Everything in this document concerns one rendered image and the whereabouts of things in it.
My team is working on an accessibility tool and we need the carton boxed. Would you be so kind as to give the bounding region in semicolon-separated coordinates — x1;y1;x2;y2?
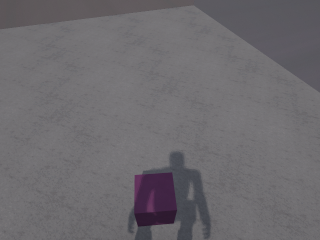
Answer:
134;172;177;227

